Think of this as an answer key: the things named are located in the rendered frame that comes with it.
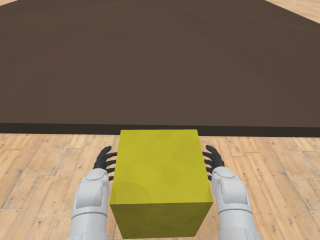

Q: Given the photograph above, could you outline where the robot right hand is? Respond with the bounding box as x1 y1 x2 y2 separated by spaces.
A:
202 145 225 181

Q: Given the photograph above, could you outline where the carton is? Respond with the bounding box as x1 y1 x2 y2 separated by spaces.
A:
109 129 214 239

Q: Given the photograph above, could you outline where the left robot forearm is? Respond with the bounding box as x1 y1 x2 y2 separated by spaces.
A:
65 168 110 240

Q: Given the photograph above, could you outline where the right robot forearm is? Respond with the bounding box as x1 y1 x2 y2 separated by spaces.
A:
211 166 262 240

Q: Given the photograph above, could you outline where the robot left hand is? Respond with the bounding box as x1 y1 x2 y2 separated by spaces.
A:
93 146 117 181

